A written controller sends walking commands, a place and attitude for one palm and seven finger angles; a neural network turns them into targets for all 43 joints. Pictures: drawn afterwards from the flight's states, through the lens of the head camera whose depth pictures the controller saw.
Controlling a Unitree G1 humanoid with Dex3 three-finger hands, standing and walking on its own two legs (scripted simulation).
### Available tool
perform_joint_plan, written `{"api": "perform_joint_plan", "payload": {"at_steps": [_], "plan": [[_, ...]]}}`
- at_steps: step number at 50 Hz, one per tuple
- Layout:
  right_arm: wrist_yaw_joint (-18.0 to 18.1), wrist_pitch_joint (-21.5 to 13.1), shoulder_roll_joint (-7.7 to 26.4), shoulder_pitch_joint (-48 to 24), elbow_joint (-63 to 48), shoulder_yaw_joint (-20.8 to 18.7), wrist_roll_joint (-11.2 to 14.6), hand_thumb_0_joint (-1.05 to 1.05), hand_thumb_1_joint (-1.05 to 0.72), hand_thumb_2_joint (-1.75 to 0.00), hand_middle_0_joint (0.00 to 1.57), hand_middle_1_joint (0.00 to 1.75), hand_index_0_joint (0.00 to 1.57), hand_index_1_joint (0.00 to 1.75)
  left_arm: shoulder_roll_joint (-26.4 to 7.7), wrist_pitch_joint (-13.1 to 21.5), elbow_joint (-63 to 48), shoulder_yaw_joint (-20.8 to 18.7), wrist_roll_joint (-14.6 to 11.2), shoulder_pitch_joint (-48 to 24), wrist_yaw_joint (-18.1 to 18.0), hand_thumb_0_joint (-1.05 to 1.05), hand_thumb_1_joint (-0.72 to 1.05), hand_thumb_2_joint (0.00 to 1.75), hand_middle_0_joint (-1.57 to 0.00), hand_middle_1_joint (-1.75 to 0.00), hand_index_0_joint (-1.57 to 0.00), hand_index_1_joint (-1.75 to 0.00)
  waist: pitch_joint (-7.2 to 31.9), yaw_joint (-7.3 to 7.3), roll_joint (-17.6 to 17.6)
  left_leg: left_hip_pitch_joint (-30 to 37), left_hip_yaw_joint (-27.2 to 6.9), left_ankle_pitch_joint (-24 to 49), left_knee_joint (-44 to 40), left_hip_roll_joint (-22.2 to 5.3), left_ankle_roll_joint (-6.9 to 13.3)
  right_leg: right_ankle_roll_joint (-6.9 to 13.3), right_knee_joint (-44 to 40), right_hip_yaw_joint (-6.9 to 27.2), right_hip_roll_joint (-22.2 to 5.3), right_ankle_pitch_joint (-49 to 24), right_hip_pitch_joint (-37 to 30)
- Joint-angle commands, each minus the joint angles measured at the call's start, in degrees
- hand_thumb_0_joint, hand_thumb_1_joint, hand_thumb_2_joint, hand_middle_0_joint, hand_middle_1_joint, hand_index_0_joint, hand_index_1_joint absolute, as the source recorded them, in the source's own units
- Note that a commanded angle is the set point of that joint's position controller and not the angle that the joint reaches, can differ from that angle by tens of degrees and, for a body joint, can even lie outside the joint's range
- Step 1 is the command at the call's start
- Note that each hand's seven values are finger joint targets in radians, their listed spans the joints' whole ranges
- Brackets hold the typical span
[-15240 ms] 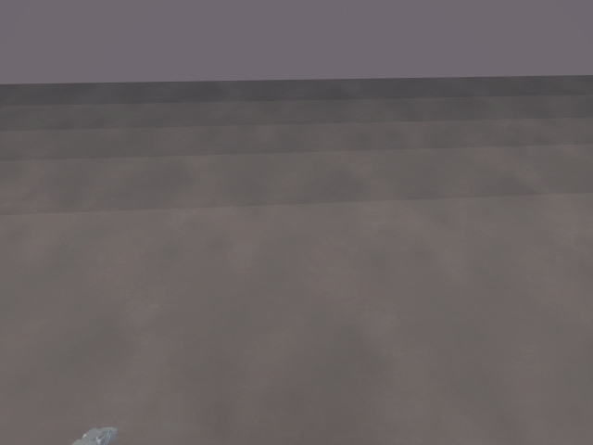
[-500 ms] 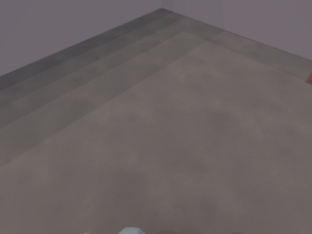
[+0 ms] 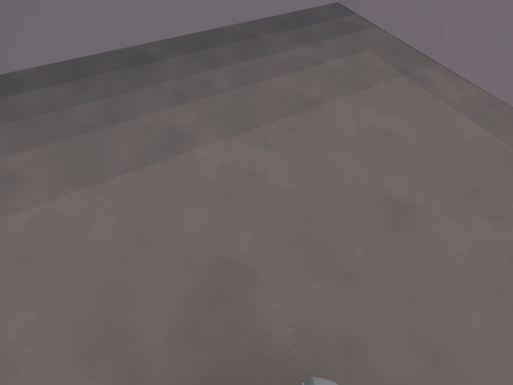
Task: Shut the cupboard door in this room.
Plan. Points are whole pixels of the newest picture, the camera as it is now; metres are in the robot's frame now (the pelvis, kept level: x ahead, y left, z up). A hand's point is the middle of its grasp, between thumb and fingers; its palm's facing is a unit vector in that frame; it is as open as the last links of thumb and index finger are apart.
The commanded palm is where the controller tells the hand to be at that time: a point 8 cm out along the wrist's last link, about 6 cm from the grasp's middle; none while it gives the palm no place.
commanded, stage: turn or walk to find it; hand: left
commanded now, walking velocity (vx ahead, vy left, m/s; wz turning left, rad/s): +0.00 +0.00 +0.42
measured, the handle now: out of the picture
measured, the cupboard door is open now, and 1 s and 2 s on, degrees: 77 77 77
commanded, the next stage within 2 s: stand and wait in 1.22 s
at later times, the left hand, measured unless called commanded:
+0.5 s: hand out of the picture +0.00 +0.16 -0.16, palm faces +0.25 -0.93 -0.26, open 7.3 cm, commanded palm none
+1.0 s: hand out of the picture -0.01 +0.18 -0.16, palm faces +0.43 -0.85 -0.30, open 7.4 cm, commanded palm none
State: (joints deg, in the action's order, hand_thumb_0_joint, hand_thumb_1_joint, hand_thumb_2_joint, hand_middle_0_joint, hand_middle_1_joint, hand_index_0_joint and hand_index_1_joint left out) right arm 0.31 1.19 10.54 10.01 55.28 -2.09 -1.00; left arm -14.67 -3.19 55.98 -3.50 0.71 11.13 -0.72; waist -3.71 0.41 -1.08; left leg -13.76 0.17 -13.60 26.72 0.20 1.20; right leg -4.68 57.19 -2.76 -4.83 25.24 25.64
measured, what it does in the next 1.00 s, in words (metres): steps on the spot, turning left: right foot, then left foot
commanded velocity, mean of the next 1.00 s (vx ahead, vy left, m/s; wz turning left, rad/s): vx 0.00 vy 0.00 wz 0.42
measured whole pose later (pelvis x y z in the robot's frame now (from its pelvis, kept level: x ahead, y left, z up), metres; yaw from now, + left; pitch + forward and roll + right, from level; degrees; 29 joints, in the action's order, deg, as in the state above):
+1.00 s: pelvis -0.01 -0.05 -0.01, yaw +26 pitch +0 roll +1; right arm -0.2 3.0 13.1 10.1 54.8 -3.8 -0.8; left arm -11.5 -0.5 52.4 -1.9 1.0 9.2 -0.8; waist -3.6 -0.8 3.0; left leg -19.4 -4.2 -20.7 39.0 1.0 -1.4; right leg -0.1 34.8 -5.7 -2.9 16.5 16.6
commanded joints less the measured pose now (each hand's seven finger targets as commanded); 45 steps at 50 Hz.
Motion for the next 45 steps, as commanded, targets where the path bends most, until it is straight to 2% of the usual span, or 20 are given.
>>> {"api": "perform_joint_plan", "payload": {"at_steps": [1,5,7,8,9,10,12,14,19,24,26,28,29,30,31,32,34,36,41,45], "plan": [[0.5,-0.5,12.3,2.8,-2.5,-3.6,-0.4,0.0,-0.9,-0.9,0.2,0.3,0.2,0.3,-2.3,1.4,-5.6,-0.3,-0.2,-2.5,-0.1,0.0,0.9,0.9,-0.2,-0.3,-0.2,-0.3,5.2,-2.25,9.3,6.8,-14.2,23.4,-6.6,-13.9,8.4,0.0,-6.3,0.6,0.8,0.9,1.0],[0.2,0.1,12.5,0.0,-3.5,-4.0,-0.5,0.0,-0.9,-0.9,0.2,0.3,0.2,0.3,-2.3,1.9,-5.0,-0.3,-0.4,1.9,-0.3,0.0,0.9,0.9,-0.2,-0.3,-0.2,-0.3,6.0,-0.22,10.9,0.9,-16.5,19.0,-4.6,-12.1,7.3,0.9,-19.6,-0.7,2.8,-3.4,-9.0],[0.0,0.2,10.9,-0.4,-4.0,-3.9,0.1,0.0,-0.9,-0.9,0.2,0.3,0.2,0.3,-3.8,2.8,-4.1,-0.7,-0.2,6.1,-0.5,0.0,0.9,0.9,-0.2,-0.3,-0.2,-0.3,7.1,1.83,5.7,-5.1,-14.6,12.1,1.1,-8.0,3.7,1.2,-34.0,-0.2,1.4,-13.6,-19.4],[-0.4,0.1,7.7,1.0,-4.5,-3.6,0.6,0.0,-0.9,-0.9,0.2,0.3,0.2,0.3,-8.0,3.6,-4.2,-1.3,0.6,7.3,-0.9,0.0,0.9,0.9,-0.2,-0.3,-0.2,-0.3,8.3,2.15,-5.9,-13.3,-8.9,0.7,10.6,-2.3,0.0,4.1,-39.8,10.1,-9.0,-14.4,-26.5],[-0.5,0.1,5.6,0.1,-6.2,-3.1,0.4,0.0,-0.9,-0.9,0.2,0.3,0.2,0.3,-11.9,3.6,-5.0,-2.0,0.9,6.7,-1.1,0.0,0.9,0.9,-0.2,-0.3,-0.2,-0.3,5.0,2.43,-16.5,-20.2,-2.8,-19.1,22.9,3.8,-2.8,10.3,-41.6,21.2,-21.1,-20.2,-24.1],[-0.2,1.1,8.2,-0.2,-5.6,-3.8,-0.2,0.0,-0.9,-0.9,0.2,0.3,0.2,0.3,-10.7,3.9,-5.8,-2.3,0.3,5.5,-1.3,0.0,0.9,0.9,-0.2,-0.3,-0.2,-0.3,4.7,2.39,-15.8,-18.6,-6.3,-19.6,31.9,0.9,-2.4,13.0,-43.0,21.3,-22.2,-18.4,-17.1],[-0.8,1.6,8.1,0.3,-3.6,-4.0,-0.2,0.0,-0.9,-0.9,0.2,0.3,0.2,0.3,-7.6,3.8,-6.9,-1.5,0.2,-0.1,-1.2,0.0,0.9,0.9,-0.2,-0.3,-0.2,-0.3,0.9,-0.47,-7.2,-18.6,-5.7,-12.9,41.5,-0.6,-2.8,12.5,-41.7,13.5,-16.8,-17.3,-12.9],[-1.2,1.8,6.9,2.9,-2.1,-3.6,-0.3,0.0,-0.9,-0.9,0.2,0.3,0.2,0.3,-5.4,4.0,-7.5,-0.9,0.4,-2.3,-1.2,0.0,0.9,0.9,-0.2,-0.3,-0.2,-0.3,1.4,-1.92,-7.1,-17.6,-3.6,-8.5,42.6,-1.5,-3.9,11.0,-39.4,5.7,-13.4,-24.2,-13.9],[-1.2,1.8,6.0,-0.5,-2.8,-2.9,0.0,0.0,-0.9,-0.9,0.2,0.3,0.2,0.3,-6.8,4.1,-5.4,-1.3,0.8,2.8,-1.3,0.0,0.9,0.9,-0.2,-0.3,-0.2,-0.3,2.6,0.63,-8.1,-15.9,-0.4,-10.8,33.3,-2.2,-5.3,12.1,-37.6,2.2,-14.5,-32.0,-19.0],[-1.0,0.8,5.3,-4.1,-3.8,-1.8,0.5,0.0,-0.9,-0.9,0.2,0.3,0.2,0.3,-9.2,3.5,-3.3,-2.2,1.1,6.2,-1.1,0.0,0.9,0.9,-0.2,-0.3,-0.2,-0.3,4.5,2.94,-10.3,-10.6,3.3,-13.3,18.1,-1.8,-4.6,13.1,-33.2,1.0,-15.7,-40.9,-22.6],[-0.8,0.5,5.6,-1.8,-3.3,-1.7,0.6,0.0,-0.9,-0.9,0.2,0.3,0.2,0.3,-9.7,3.2,-3.1,-2.3,1.0,4.9,-1.0,0.0,0.9,0.9,-0.2,-0.3,-0.2,-0.3,6.1,1.53,-10.5,-6.7,4.8,-9.4,10.5,-1.4,-4.1,11.6,-30.5,-0.7,-15.4,-40.8,-22.7],[-0.9,0.0,7.1,0.9,-2.5,-1.9,0.4,0.0,-0.9,-0.9,0.2,0.3,0.2,0.3,-9.1,2.8,-2.9,-2.2,0.4,3.7,-0.8,0.0,0.9,0.9,-0.2,-0.3,-0.2,-0.3,6.5,-0.41,-7.4,3.1,4.9,1.4,-1.3,-2.0,-3.2,7.6,-25.2,-3.8,-13.7,-33.0,-16.4],[-0.8,-0.6,11.0,2.6,-2.7,-2.9,0.1,0.0,-0.9,-0.9,0.2,0.3,0.2,0.3,-7.1,2.3,-3.8,-2.1,0.0,4.6,-0.6,0.0,0.9,0.9,-0.2,-0.3,-0.2,-0.3,7.9,-1.54,2.7,11.1,-3.6,11.1,-5.3,-8.6,-0.4,4.3,-17.1,-6.6,-9.9,-21.9,-7.4],[-0.7,-0.7,16.1,5.5,-2.6,-4.0,-0.2,0.0,-0.9,-0.9,0.2,0.3,0.2,0.3,-3.5,2.1,-5.8,-1.0,-0.2,3.8,-0.3,0.0,0.9,0.9,-0.2,-0.3,-0.2,-0.3,7.7,-2.81,17.3,16.0,-19.4,30.6,-6.5,-21.6,6.5,0.7,-6.4,-8.1,-3.0,6.9,4.9],[-0.3,-0.3,17.1,8.2,-1.4,-4.2,-0.1,0.0,-0.9,-0.9,0.2,0.3,0.2,0.3,-3.6,1.6,-7.0,-0.4,0.3,-0.1,-0.6,0.0,0.9,0.9,-0.2,-0.3,-0.2,-0.3,8.3,-4.69,15.3,12.0,-20.1,28.8,-7.5,-23.8,10.4,1.1,1.0,-3.3,-2.0,13.0,4.2],[0.3,-0.5,16.1,6.9,-1.2,-4.2,-0.3,0.0,-0.9,-0.9,0.2,0.3,0.2,0.3,-3.1,1.3,-6.9,-0.6,0.2,-2.4,-0.7,0.0,0.9,0.9,-0.2,-0.3,-0.2,-0.3,7.2,-4.31,17.2,10.2,-19.6,26.1,-7.7,-21.7,10.6,1.0,4.5,-0.4,-2.1,10.7,6.4],[0.7,-0.6,12.7,1.5,-2.5,-3.1,-0.4,0.0,-0.9,-0.9,0.2,0.3,0.2,0.3,-3.9,1.5,-5.5,-1.0,0.1,-2.4,0.0,0.0,0.9,0.9,-0.2,-0.3,-0.2,-0.3,4.1,-2.19,11.4,6.8,-14.5,24.2,-7.0,-17.1,9.0,0.8,5.8,1.1,-2.3,3.6,6.1],[0.7,-0.9,12.4,-0.2,-3.1,-2.8,-0.2,0.0,-0.9,-0.9,0.2,0.3,0.2,0.3,-3.5,1.5,-4.5,-0.7,0.0,-0.2,0.2,0.0,0.9,0.9,-0.2,-0.3,-0.2,-0.3,5.2,-1.0,10.0,7.7,-10.8,28.0,-6.2,-14.8,8.0,0.3,3.7,0.5,-1.5,1.2,4.5],[0.4,-0.4,13.1,0.6,-3.4,-3.5,-0.4,0.0,-0.9,-0.9,0.2,0.3,0.2,0.3,-2.5,1.5,-5.6,-0.3,-0.2,-0.9,0.1,0.0,0.9,0.9,-0.2,-0.3,-0.2,-0.3,5.9,-1.68,9.4,6.4,-12.9,25.3,-5.5,-13.8,8.3,0.3,-7.7,-0.2,0.7,1.2,-0.6],[0.1,0.2,12.8,-1.6,-4.2,-3.8,-0.4,0.0,-0.9,-0.9,0.2,0.3,0.2,0.3,-2.8,2.2,-5.0,-0.3,-0.3,3.0,-0.1,0.0,0.9,0.9,-0.2,-0.3,-0.2,-0.3,5.6,0.28,10.3,0.1,-14.4,21.3,-2.7,-11.6,6.5,0.8,-22.1,-1.7,2.7,-5.5,-10.7]]}}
